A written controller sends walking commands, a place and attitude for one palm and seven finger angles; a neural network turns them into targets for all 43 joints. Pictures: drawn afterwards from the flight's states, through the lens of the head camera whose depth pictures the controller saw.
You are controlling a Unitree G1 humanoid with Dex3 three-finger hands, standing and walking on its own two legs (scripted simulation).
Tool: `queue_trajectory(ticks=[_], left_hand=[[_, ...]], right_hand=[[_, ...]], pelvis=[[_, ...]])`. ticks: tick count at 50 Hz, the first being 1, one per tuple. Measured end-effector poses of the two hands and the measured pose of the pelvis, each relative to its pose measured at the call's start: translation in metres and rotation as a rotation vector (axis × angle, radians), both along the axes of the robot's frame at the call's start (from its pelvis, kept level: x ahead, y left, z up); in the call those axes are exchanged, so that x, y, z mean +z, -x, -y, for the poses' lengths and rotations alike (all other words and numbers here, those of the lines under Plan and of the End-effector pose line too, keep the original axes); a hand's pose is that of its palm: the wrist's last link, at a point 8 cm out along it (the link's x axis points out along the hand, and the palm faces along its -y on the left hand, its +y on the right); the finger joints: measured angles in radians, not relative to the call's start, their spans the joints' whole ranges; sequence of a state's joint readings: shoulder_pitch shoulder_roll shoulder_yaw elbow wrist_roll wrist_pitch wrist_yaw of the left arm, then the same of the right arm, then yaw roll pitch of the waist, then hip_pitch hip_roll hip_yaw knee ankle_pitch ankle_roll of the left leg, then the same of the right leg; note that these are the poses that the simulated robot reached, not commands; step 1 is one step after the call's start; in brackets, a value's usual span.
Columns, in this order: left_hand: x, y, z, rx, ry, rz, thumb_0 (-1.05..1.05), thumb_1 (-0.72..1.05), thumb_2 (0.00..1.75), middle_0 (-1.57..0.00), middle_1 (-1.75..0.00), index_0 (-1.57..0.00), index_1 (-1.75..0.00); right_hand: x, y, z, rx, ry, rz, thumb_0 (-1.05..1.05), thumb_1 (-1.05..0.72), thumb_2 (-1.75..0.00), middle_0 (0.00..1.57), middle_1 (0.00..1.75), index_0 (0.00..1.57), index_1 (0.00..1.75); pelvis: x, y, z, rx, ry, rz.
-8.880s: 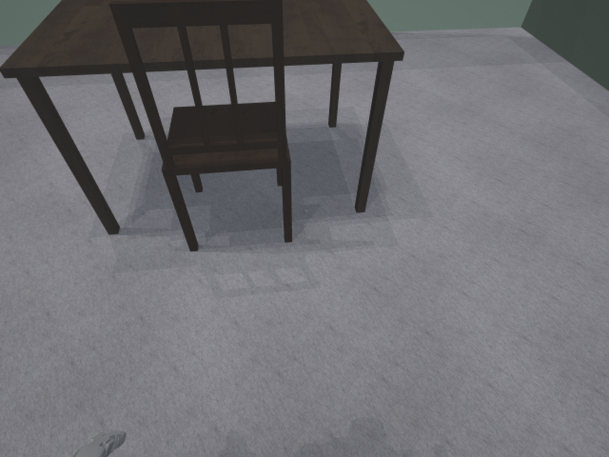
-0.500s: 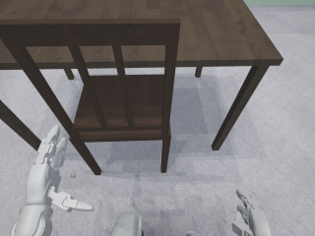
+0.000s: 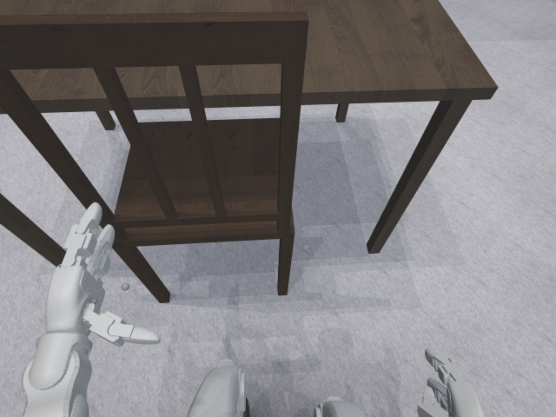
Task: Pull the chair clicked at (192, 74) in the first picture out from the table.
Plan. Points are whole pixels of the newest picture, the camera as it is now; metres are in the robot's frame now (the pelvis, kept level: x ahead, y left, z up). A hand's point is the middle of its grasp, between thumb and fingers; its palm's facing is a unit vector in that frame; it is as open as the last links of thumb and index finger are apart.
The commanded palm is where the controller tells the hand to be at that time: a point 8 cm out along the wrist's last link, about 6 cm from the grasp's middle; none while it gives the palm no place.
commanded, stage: aim the fingers beside a spindle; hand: left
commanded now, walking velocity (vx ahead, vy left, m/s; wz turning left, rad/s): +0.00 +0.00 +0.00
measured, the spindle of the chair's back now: (145, 159) +0.51 +0.25 +0.03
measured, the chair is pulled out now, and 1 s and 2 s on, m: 0.00 0.00 0.00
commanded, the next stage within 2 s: none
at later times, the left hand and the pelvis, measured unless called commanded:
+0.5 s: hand (132, 255) +0.33 +0.23 +0.02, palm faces +0.13 -0.99 -0.05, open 16.9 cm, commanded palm +0.31 +0.27 +0.02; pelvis -0.01 +0.01 -0.01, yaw -1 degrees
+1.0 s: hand (149, 237) +0.38 +0.22 -0.01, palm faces +0.12 -0.99 -0.05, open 16.9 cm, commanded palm +0.35 +0.27 +0.00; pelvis -0.01 +0.01 -0.03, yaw -2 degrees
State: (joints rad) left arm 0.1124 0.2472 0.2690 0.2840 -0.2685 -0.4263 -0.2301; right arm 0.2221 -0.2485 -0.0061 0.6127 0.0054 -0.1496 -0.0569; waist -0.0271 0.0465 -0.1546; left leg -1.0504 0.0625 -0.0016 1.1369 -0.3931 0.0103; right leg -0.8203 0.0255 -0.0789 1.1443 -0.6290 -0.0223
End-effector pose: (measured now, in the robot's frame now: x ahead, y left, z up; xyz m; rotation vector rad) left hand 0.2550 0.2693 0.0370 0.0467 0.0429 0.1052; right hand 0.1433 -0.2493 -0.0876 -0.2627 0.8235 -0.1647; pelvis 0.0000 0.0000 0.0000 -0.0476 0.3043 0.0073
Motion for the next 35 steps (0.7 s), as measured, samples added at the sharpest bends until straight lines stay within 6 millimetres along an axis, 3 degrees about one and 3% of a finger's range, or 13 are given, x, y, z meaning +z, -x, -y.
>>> queue_trajectory(ticks=[11, 17, 25, 29, 35], left_hand=[[-0.005, -0.026, -0.003, -0.013, 0.001, 0.056, -0.01, -0.5, 0.3, -0.06, -0.08, -0.06, -0.08], [-0.018, -0.043, 0.0, -0.022, 0.02, 0.01, -0.01, -0.5, 0.3, -0.06, -0.08, -0.06, -0.08], [-0.015, -0.05, -0.009, 0.023, -0.005, 0.056, -0.01, -0.5, 0.3, -0.06, -0.08, -0.07, -0.08], [-0.023, -0.059, -0.011, 0.017, 0.002, 0.039, -0.01, -0.5, 0.3, -0.06, -0.08, -0.06, -0.08], [-0.036, -0.076, 0.001, -0.025, 0.018, 0.02, -0.01, -0.5, 0.3, -0.06, -0.08, -0.06, -0.08]], right_hand=[[-0.01, 0.013, -0.006, -0.001, 0.013, -0.041, 0.01, -0.91, -0.9, 0.2, 0.3, 0.2, 0.3], [-0.013, 0.021, -0.01, -0.013, 0.01, -0.065, 0.01, -0.91, -0.9, 0.2, 0.3, 0.2, 0.3], [-0.017, 0.033, -0.011, -0.021, 0.012, -0.114, 0.01, -0.91, -0.9, 0.2, 0.3, 0.2, 0.3], [-0.022, 0.038, -0.01, -0.019, 0.019, -0.143, 0.01, -0.91, -0.9, 0.2, 0.3, 0.2, 0.3], [-0.028, 0.045, -0.007, -0.03, 0.035, -0.174, 0.01, -0.91, -0.9, 0.2, 0.3, 0.2, 0.3]], pelvis=[[-0.008, 0.008, -0.006, 0.0, 0.015, -0.018], [-0.01, 0.01, -0.01, -0.009, 0.015, -0.03], [-0.013, 0.01, -0.013, -0.015, 0.018, -0.039], [-0.016, 0.011, -0.014, -0.01, 0.022, -0.046], [-0.022, 0.014, -0.016, -0.011, 0.027, -0.061]])
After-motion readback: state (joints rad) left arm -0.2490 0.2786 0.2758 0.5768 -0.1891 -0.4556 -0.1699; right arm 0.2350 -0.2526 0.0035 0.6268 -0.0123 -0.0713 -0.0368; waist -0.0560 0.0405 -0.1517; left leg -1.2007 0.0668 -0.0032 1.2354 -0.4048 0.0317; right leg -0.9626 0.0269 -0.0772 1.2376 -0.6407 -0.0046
